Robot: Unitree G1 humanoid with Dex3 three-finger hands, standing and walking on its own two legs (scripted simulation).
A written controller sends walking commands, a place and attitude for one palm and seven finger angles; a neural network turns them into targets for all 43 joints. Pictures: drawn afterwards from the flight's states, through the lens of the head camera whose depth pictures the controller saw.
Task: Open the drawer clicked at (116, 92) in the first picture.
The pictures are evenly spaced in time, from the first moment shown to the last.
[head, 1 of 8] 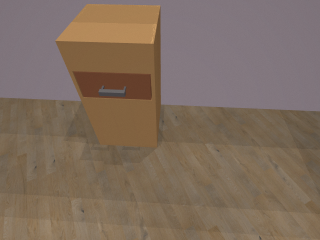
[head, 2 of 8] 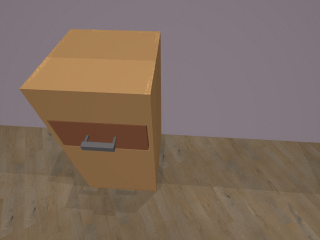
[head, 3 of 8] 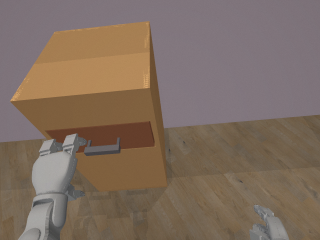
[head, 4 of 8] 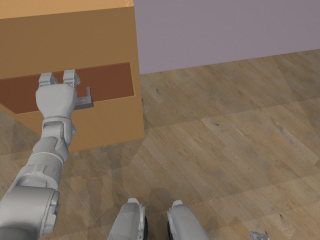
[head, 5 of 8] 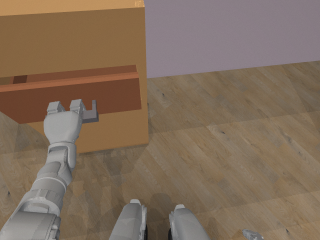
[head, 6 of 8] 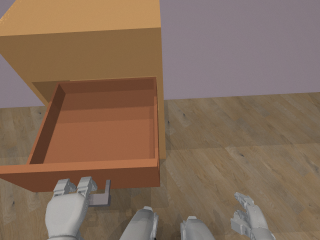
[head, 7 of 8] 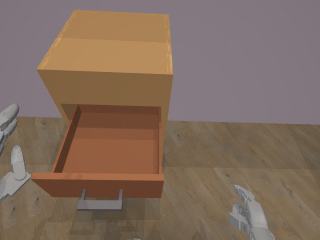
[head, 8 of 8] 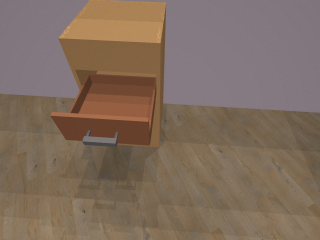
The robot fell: no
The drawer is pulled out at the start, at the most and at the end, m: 0.00 0.30 0.30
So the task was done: yes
